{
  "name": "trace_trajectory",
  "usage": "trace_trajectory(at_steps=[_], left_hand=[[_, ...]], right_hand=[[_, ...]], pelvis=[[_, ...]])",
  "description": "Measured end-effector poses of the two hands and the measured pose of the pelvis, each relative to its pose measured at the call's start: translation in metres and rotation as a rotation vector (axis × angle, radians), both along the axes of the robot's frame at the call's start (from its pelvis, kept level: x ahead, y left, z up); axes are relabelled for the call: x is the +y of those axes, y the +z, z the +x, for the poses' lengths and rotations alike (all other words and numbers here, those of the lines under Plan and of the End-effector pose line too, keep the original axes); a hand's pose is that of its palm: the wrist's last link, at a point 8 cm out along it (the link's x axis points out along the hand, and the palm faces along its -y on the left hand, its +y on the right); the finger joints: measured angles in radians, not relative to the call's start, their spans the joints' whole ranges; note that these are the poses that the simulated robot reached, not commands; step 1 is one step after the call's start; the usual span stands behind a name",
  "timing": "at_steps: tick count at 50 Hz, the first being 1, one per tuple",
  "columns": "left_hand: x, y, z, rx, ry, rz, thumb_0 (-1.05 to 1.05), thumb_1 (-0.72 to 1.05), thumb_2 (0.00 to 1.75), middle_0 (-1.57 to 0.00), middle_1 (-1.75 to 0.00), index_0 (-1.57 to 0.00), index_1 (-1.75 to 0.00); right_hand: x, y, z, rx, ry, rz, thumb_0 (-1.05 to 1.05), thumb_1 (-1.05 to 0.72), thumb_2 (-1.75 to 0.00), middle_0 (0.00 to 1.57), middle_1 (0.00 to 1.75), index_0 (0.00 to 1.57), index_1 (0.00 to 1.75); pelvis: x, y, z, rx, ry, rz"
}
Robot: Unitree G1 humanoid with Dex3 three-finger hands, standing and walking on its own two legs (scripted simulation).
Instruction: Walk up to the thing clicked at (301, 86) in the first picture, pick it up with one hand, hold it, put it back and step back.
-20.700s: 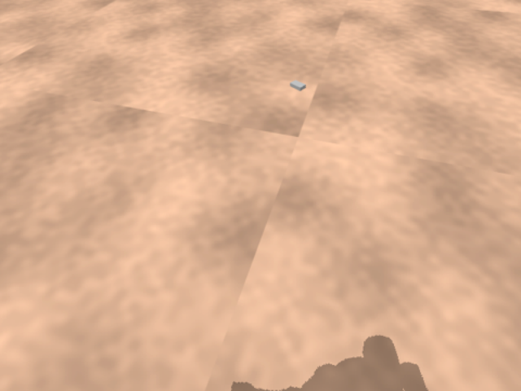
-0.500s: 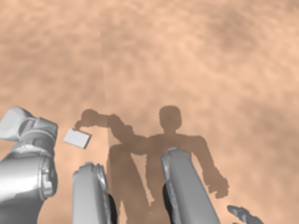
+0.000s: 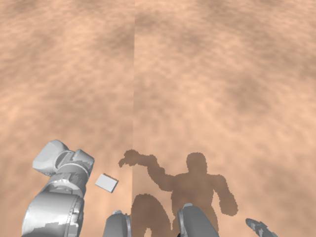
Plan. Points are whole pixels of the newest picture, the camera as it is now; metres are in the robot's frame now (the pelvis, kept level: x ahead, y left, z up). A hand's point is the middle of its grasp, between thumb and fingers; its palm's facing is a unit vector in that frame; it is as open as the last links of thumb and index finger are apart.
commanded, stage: go down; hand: left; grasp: from above
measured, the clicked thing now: (106, 183) +0.46 +0.25 -0.62
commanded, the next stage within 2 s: lift in 0.08 s
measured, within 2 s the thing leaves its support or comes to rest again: neither
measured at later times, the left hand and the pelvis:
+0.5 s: hand (61, 162) +0.36 +0.24 -0.03, palm faces -0.23 -0.39 -0.89, open 9.4 cm; pelvis +0.02 +0.00 +0.06, yaw +0 degrees
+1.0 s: hand (57, 165) +0.35 +0.25 -0.03, palm faces -0.24 -0.40 -0.89, open 11.2 cm; pelvis +0.03 +0.01 +0.08, yaw +0 degrees
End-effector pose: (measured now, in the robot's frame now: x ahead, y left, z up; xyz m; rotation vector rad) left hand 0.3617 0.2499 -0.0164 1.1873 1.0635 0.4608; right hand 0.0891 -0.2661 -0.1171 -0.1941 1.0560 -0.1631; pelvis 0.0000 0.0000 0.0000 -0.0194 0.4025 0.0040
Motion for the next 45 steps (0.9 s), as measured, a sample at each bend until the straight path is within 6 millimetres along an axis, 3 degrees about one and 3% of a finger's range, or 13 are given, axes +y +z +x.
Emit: trace_trajectory(at_steps=[5,10,14,20,31,45], left_hand=[[-0.006,0.028,0.005,0.006,0.007,0.003,0.0,0.46,0.29,-0.82,-0.56,-0.89,-0.49],[-0.011,0.042,0.005,0.014,0.013,0.012,0.0,0.28,0.4,-0.67,-0.64,-0.72,-0.59],[-0.011,0.041,0.001,0.022,0.036,0.015,0.0,0.18,0.47,-0.61,-0.68,-0.65,-0.63],[-0.009,0.037,-0.001,0.019,0.067,-0.026,0.0,0.21,0.5,-0.63,-0.69,-0.68,-0.65],[-0.003,0.045,-0.004,0.043,0.03,-0.019,0.0,0.11,0.63,-0.41,-0.73,-0.45,-0.71],[0.003,0.045,-0.011,0.032,0.015,-0.031,0.0,0.01,0.69,-0.35,-0.77,-0.39,-0.75]], right_hand=[[-0.003,0.025,0.004,0.008,-0.004,-0.002,0.01,-0.91,-0.91,0.2,0.3,0.2,0.3],[-0.003,0.042,0.004,0.037,0.006,0.007,0.01,-0.9,-0.9,0.2,0.3,0.2,0.3],[0.0,0.047,0.003,0.061,0.021,0.016,0.01,-0.9,-0.9,0.2,0.3,0.2,0.3],[0.007,0.05,-0.001,0.105,0.037,0.036,0.01,-0.9,-0.9,0.2,0.3,0.2,0.3],[0.02,0.062,-0.003,0.115,0.035,0.049,0.01,-0.89,-0.89,0.2,0.3,0.2,0.3],[0.025,0.072,0.004,0.107,0.04,0.041,0.01,-0.89,-0.89,0.2,0.3,0.2,0.3]], pelvis=[[-0.002,0.025,0.011,-0.033,0.008,0.003],[-0.003,0.044,0.019,-0.052,0.008,0.007],[-0.002,0.051,0.023,-0.052,0.004,0.008],[0.001,0.057,0.024,-0.049,0.003,0.006],[0.008,0.07,0.026,-0.055,0.001,0.004],[0.014,0.077,0.03,-0.073,-0.001,0.002]])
